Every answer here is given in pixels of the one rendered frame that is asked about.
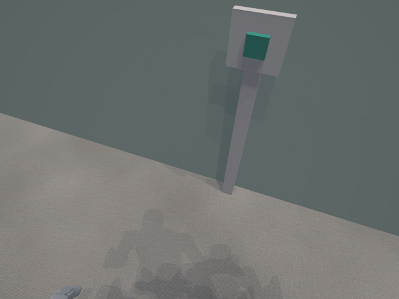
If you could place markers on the panel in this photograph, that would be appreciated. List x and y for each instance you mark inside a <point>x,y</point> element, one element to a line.
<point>279,26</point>

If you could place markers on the left robot hand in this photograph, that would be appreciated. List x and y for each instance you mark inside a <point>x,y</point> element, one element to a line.
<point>67,292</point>

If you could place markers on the button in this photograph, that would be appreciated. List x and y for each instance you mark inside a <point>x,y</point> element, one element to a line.
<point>256,45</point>

